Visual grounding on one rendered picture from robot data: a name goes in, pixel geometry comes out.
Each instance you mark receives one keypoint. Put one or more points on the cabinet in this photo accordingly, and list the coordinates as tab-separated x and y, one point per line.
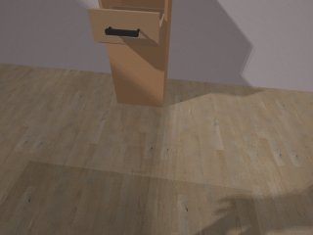
139	73

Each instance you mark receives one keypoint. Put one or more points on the handle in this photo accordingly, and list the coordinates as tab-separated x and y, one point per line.
122	32

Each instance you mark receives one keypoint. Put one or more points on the drawer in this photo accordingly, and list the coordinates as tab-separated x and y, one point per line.
149	21

